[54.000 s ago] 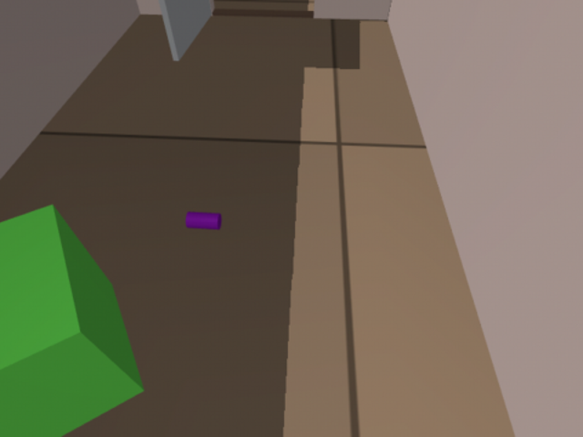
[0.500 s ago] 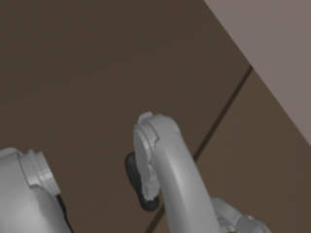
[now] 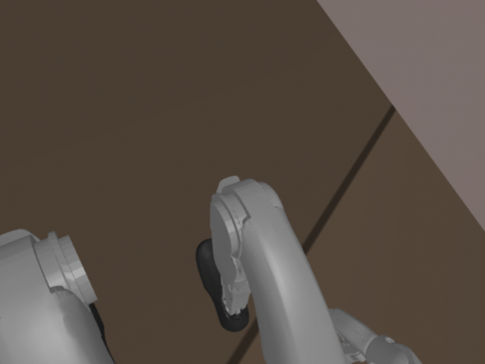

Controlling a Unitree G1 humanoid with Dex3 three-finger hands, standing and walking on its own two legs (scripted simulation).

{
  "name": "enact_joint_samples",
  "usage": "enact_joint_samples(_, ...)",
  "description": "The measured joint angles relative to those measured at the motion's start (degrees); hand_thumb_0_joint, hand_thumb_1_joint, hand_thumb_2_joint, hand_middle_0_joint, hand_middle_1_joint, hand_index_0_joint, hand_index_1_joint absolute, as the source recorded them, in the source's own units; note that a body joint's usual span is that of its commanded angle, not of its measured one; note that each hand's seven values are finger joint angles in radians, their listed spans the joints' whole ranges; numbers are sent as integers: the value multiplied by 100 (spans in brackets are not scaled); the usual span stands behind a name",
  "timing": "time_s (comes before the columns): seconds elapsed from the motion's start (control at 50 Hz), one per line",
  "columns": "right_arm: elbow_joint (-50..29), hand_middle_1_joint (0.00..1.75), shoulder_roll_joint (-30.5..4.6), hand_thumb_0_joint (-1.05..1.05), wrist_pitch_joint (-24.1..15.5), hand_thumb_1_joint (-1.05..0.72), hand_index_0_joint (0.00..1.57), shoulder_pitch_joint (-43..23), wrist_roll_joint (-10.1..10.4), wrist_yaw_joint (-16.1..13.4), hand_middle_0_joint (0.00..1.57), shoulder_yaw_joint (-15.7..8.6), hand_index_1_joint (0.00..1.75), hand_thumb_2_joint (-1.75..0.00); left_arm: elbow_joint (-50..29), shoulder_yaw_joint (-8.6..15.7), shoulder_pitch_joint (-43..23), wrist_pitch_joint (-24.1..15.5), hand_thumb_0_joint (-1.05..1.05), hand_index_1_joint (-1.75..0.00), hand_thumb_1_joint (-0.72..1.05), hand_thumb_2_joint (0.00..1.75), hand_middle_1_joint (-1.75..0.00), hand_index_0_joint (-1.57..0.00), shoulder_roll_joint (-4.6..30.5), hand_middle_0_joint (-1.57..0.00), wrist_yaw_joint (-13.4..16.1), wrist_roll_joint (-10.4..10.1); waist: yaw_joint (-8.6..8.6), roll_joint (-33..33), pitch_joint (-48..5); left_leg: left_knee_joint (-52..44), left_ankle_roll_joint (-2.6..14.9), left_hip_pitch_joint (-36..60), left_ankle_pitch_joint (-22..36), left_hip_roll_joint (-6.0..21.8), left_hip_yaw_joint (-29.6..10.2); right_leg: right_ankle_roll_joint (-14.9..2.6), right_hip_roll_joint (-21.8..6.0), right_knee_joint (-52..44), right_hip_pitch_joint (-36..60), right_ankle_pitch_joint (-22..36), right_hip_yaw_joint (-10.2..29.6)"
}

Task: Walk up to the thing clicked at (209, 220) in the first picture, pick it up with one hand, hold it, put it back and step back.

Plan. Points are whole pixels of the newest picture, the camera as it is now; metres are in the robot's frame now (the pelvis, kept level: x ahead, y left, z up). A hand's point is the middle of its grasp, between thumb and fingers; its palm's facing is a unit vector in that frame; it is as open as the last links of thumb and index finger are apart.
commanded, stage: settle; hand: left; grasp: from above
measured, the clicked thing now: out of the picture +0.38 +0.38 -0.26
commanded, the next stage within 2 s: lift in 0.80 s
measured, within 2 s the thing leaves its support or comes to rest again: leaves its support in 0.24 s
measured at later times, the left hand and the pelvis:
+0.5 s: hand out of the picture +0.37 +0.37 -0.17, palm faces -0.28 -0.28 -0.92, open 9.7 cm; pelvis +0.01 +0.00 +0.02, yaw +2 degrees
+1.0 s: hand out of the picture +0.37 +0.37 -0.11, palm faces -0.27 -0.29 -0.92, open 9.8 cm; pelvis +0.01 -0.01 +0.04, yaw +6 degrees
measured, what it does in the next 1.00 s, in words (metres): stands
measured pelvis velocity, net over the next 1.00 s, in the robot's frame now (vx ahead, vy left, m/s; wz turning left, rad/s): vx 0.01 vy -0.01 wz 0.10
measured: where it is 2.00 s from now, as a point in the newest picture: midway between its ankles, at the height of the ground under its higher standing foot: (167, 328)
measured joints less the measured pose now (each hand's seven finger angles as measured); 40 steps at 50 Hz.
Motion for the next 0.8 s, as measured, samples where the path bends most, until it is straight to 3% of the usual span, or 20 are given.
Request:
enact_joint_samples(0.16,36,29,34,0,27,-90,20,134,63,17,20,-169,30,-89,-405,132,147,149,-1,-44,7,37,-45,-76,-222,-70,-145,-25,72,67,-108,-58,8,-47,-20,1,42,-24,-26,-42,-39,-36,18)
enact_joint_samples(0.22,54,29,29,0,46,-91,20,197,108,54,20,-239,30,-89,-747,22,235,232,-1,-44,6,37,-44,-77,-421,-71,-232,-76,142,95,-195,-94,5,-55,-29,1,77,-46,-45,-55,-53,-57,38)
enact_joint_samples(0.32,75,29,61,0,165,-90,20,258,279,120,20,-442,30,-89,-1539,92,531,377,-1,-42,6,37,-43,-77,-882,-72,-311,-148,287,234,-527,-188,-8,-118,-39,5,139,-119,-80,-104,-137,-85,64)
enact_joint_samples(0.44,67,29,110,0,379,-90,20,193,526,109,20,-745,30,-89,-1807,-237,623,715,-1,-42,7,37,-43,-76,-1302,-71,-585,-213,443,511,-1015,-369,21,-178,-18,44,328,-136,-120,-170,-269,-100,195)
enact_joint_samples(0.6,-30,29,120,0,426,-90,20,135,625,1,20,-914,30,-89,-1792,-424,532,864,-1,-45,5,41,-45,-76,-1517,-71,-961,-311,597,735,-1177,-621,32,-90,77,85,566,-113,-160,-257,-306,-44,372)
enact_joint_samples(0.8,2,29,190,0,681,-90,20,365,677,-282,20,-1014,30,-89,-2253,-383,662,790,-2,-49,0,48,-49,-76,-1657,-71,-1270,-289,653,796,-1287,-838,-47,-5,127,73,684,-184,-219,-333,-326,-34,448)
